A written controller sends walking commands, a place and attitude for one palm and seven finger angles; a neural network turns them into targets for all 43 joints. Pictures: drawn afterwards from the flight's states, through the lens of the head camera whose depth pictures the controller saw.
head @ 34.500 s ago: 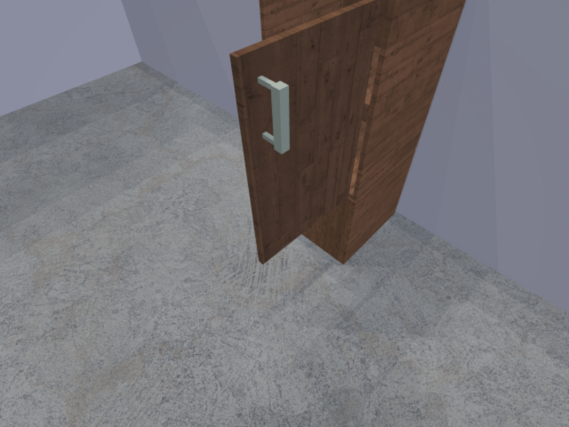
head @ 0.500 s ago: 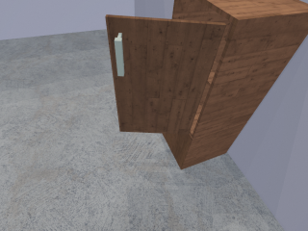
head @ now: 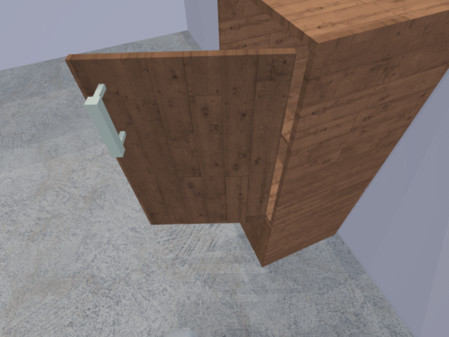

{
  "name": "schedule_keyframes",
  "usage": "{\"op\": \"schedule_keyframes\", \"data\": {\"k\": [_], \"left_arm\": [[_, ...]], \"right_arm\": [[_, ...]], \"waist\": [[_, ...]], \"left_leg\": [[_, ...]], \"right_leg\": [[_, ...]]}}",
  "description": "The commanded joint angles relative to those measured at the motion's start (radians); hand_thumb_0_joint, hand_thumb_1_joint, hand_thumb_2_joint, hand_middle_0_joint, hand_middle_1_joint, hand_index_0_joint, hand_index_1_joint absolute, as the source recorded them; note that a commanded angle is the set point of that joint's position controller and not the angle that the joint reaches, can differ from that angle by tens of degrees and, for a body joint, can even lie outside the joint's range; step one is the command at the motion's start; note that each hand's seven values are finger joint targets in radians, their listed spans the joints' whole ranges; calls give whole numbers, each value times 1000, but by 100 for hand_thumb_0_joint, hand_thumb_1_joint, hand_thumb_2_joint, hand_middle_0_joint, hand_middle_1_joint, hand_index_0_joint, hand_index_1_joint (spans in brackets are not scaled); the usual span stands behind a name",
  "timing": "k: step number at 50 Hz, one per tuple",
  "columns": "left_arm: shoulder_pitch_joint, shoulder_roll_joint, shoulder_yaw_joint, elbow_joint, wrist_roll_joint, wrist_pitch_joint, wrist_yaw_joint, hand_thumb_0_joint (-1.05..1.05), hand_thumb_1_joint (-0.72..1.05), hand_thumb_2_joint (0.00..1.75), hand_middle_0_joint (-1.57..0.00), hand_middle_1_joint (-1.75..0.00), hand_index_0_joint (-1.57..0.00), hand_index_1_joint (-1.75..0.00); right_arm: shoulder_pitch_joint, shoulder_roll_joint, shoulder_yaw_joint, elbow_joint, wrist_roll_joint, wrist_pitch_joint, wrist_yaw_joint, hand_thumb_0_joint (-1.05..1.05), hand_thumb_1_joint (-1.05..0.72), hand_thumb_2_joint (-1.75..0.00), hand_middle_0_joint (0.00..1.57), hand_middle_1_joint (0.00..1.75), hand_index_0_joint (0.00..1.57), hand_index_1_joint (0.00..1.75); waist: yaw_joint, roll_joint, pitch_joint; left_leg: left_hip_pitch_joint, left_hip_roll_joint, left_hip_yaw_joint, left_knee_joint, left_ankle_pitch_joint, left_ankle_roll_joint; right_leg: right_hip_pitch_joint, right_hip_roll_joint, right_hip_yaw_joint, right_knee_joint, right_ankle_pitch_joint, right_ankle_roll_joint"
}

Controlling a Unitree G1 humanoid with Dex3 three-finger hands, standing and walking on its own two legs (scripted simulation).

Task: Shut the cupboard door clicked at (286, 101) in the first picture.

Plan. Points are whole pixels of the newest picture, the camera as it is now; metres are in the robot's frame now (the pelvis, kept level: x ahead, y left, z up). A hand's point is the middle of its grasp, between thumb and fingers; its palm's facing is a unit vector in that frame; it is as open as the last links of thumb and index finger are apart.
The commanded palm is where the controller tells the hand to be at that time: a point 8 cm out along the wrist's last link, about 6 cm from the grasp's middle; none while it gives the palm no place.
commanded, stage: come to a stop and stand still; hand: left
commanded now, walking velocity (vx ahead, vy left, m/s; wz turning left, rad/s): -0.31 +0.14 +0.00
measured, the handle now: (109, 122) +0.46 +0.24 +0.13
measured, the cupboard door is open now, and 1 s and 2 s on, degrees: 68 68 68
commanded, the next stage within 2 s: look again from close up in 0.98 s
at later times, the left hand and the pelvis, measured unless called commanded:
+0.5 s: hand out of the picture +0.06 +0.26 -0.19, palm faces +0.04 -0.98 -0.21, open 7.4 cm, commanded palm none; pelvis +0.01 +0.05 +0.00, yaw -1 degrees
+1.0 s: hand out of the picture -0.03 +0.18 -0.17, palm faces +0.06 -0.98 -0.19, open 7.3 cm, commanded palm none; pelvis -0.02 +0.01 +0.00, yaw +1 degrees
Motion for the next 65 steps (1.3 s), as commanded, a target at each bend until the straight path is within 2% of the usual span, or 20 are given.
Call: {"op": "schedule_keyframes", "data": {"k": [1, 6, 10, 11, 13, 14, 23, 30, 34, 35, 37, 38, 39, 42, 50, 53, 55, 56, 60, 65], "left_arm": [[77, 152, 23, -31, 4, 8, 22, 0, 90, 90, -20, -30, -20, -30], [60, 187, 47, -57, 14, 40, 30, 0, 90, 90, -20, -30, -20, -30], [39, 193, 50, -76, 9, 56, 29, 0, 90, 90, -20, -30, -20, -30], [43, 177, 45, -81, 3, 60, 31, 0, 90, 90, -20, -30, -20, -30], [100, 107, 23, -103, -10, 72, 37, 0, 90, 90, -20, -30, -20, -30], [93, 124, 25, -109, -3, 78, 39, 0, 90, 90, -20, -30, -20, -30], [62, 142, 47, -113, 5, 110, 1, 0, 90, 90, -20, -30, -20, -30], [-2, 99, 18, -115, 5, 101, -19, 0, 90, 90, -20, -30, -20, -30], [172, 92, 17, -34, 0, 92, -18, 0, 90, 90, -20, -30, -20, -30], [206, 114, 18, -24, 5, 81, -14, 0, 90, 90, -20, -30, -20, -30], [185, 229, 36, -35, 18, 64, -2, 0, 90, 90, -20, -30, -20, -30], [92, 248, 30, -74, 15, 62, 2, 0, 90, 90, -20, -30, -20, -30], [27, 262, 32, -102, 18, 68, -4, 0, 90, 90, -20, -30, -20, -30], [27, 163, 15, -79, 5, 25, 0, 0, 90, 90, -20, -30, -20, -30], [161, 170, 28, -16, 14, 27, 16, 0, 90, 90, -20, -30, -20, -30], [172, 118, 13, -8, -3, 37, 20, 0, 90, 90, -20, -30, -20, -30], [186, 136, 3, -28, 14, 4, 53, 0, 90, 90, -20, -30, -20, -30], [195, 144, -2, -37, 13, 5, 41, 0, 90, 90, -20, -30, -20, -30], [205, 107, -22, -43, 12, 29, 44, 0, 90, 90, -20, -30, -20, -30], [194, 106, -29, -56, 9, 40, 38, 0, 90, 90, -20, -30, -20, -30]], "right_arm": [[64, -36, -5, -24, 7, 26, -2, 0, -90, -90, 20, 30, 20, 30], [-21, -74, -27, -77, 5, 43, -1, 0, -90, -90, 20, 30, 20, 30], [-2, -72, -31, -80, 4, 34, 1, 0, -90, -90, 20, 30, 20, 30], [26, -94, -31, -75, -1, 24, 0, 0, -90, -90, 20, 30, 20, 30], [57, -208, -46, -93, -8, 11, -12, 0, -90, -90, 20, 30, 20, 30], [63, -219, -49, -94, -15, 15, -19, 0, -90, -90, 20, 30, 20, 30], [30, -179, -31, -116, -15, 2, -48, 0, -90, -90, 20, 30, 20, 30], [48, -179, -41, -77, -23, 5, -24, 0, -90, -90, 20, 30, 20, 30], [19, -183, -50, -54, -19, 16, -10, 0, -90, -90, 20, 30, 20, 30], [28, -145, -44, -44, -11, 15, -6, 0, -90, -90, 20, 30, 20, 30], [12, -45, -22, -78, 1, 20, 4, 0, -90, -90, 20, 30, 20, 30], [-2, -88, -30, -90, -10, 26, 11, 0, -90, -90, 20, 30, 20, 30], [23, -87, -35, -97, -12, 25, 20, 0, -90, -90, 20, 30, 20, 30], [107, -94, -35, -35, -14, 15, 26, 0, -90, -90, 20, 30, 20, 30], [52, -66, -13, -56, 4, -8, 10, 0, -90, -90, 20, 30, 20, 30], [134, -105, -10, -9, 1, -35, -5, 0, -90, -90, 20, 30, 20, 30], [64, -109, 6, -117, -5, -27, 3, 0, -90, -90, 20, 30, 20, 30], [100, -65, 6, -83, -13, -28, -3, 0, -90, -90, 20, 30, 20, 30], [85, -136, -3, -99, 1, -35, -12, 0, -90, -90, 20, 30, 20, 30], [18, -127, 3, -126, -1, -34, -17, 0, -90, -90, 20, 30, 20, 30]], "waist": [[14, -132, -110], [23, -181, -36], [-4, -175, -59], [-9, -112, -92], [-9, 201, -166], [-25, 133, -160], [-11, 70, -162], [-32, 188, -64], [41, 157, -57], [54, 92, -35], [50, -269, 49], [32, -217, 127], [-2, -146, 103], [-17, -237, 143], [42, -253, -19], [17, -107, -115], [-1, -8, 8], [-7, 66, -71], [15, 98, -145], [31, 8, -52]], "left_leg": [[22, -23, -15, -96, -13, -18], [9, -36, -35, -83, -57, -8], [152, -31, -30, -347, 176, 4], [254, 22, -58, -446, 443, 23], [380, 337, -337, -480, 1191, 213], [328, 347, -276, -476, 1083, 266], [372, 261, -243, -538, 626, 220], [231, 202, -256, -668, 32, 174], [58, 108, -170, -712, -242, 90], [19, 58, -132, -651, -236, 64], [-89, -71, 3, -315, -125, 0], [-63, -41, -31, -191, -106, 8], [-6, -69, -13, -84, -80, 13], [-82, -25, -33, -52, 57, 6], [65, -53, 24, -350, 31, 0], [389, 20, -42, -483, 526, 40], [201, 36, -47, -285, 323, 42], [238, 22, -33, -313, 335, 47], [307, 107, -140, -347, 821, 115], [231, 72, -131, -399, 618, 111]], "right_leg": [[154, -322, 177, -13, 871, -103], [105, -359, 202, 8, 790, -146], [70, -293, 163, 107, 602, -82], [35, -235, 123, 163, 435, -27], [-116, -40, 47, 424, -394, 84], [-99, -19, 128, 599, -496, 67], [-274, -22, 206, 773, -246, 116], [-98, -28, 97, 356, -297, 88], [181, 15, 17, 60, -135, 61], [234, -13, 56, -42, -145, 49], [64, -339, 484, -336, -615, -61], [-109, -406, 522, -389, -640, -92], [-167, -371, 457, -350, -482, -92], [-32, -274, 321, -275, -210, -55], [179, -288, 237, -1, 472, -72], [24, -154, 150, 145, 310, 31], [-19, -189, 230, 7, 324, 30], [18, -202, 215, 94, 434, 13], [23, -70, 83, 186, -25, 51], [9, -84, 102, 130, -17, 51]]}}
